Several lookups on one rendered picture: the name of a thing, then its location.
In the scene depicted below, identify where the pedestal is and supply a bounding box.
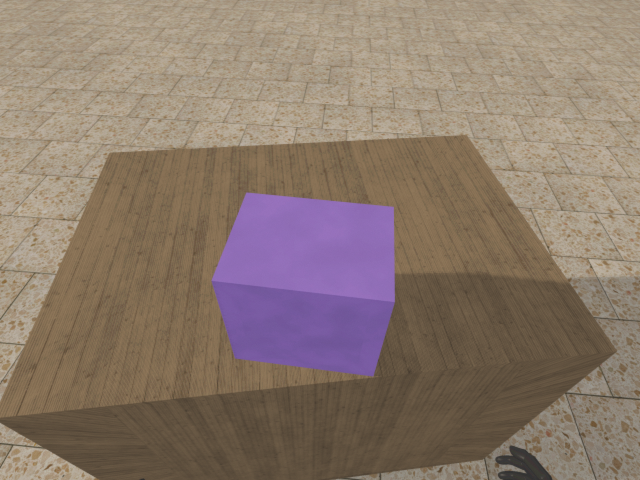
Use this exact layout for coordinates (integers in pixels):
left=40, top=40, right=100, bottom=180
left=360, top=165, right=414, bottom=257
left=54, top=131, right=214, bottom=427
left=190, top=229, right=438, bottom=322
left=0, top=135, right=617, bottom=480

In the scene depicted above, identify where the robot right hand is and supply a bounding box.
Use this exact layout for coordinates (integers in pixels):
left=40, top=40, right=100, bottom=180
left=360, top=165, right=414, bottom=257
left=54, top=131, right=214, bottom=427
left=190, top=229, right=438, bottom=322
left=495, top=446, right=552, bottom=480

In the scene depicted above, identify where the carton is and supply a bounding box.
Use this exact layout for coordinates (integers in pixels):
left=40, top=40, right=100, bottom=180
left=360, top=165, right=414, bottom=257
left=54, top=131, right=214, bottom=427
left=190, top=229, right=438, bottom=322
left=211, top=192, right=395, bottom=376

